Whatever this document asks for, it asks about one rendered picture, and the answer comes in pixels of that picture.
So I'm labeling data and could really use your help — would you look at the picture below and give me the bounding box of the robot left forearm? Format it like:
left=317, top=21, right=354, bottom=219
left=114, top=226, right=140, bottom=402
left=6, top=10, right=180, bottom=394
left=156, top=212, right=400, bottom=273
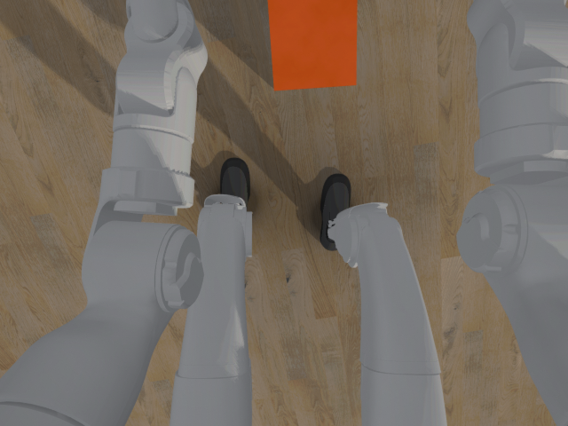
left=82, top=0, right=208, bottom=291

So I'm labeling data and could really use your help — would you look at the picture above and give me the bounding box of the robot left upper arm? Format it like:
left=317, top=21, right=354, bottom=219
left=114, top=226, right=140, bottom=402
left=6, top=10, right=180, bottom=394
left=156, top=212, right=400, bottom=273
left=0, top=221, right=204, bottom=426

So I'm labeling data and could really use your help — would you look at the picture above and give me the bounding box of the carton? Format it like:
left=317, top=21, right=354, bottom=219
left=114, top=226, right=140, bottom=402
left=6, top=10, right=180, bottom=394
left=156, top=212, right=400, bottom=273
left=268, top=0, right=358, bottom=91

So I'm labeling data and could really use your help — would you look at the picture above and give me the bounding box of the robot right forearm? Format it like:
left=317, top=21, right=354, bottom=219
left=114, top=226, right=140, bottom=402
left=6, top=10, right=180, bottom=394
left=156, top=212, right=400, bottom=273
left=467, top=0, right=568, bottom=186

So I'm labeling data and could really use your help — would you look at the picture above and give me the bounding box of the right robot foot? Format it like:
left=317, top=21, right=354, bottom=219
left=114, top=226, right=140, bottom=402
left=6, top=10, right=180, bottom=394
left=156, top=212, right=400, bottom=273
left=319, top=174, right=351, bottom=251

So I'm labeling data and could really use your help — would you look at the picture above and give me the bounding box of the robot right upper arm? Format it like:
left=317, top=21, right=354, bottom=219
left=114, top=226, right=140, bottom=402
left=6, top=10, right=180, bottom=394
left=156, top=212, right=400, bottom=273
left=456, top=184, right=568, bottom=426

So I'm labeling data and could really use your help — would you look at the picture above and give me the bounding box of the robot left shin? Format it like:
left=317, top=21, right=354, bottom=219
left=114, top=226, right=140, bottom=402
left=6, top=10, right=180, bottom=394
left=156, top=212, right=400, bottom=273
left=197, top=194, right=246, bottom=236

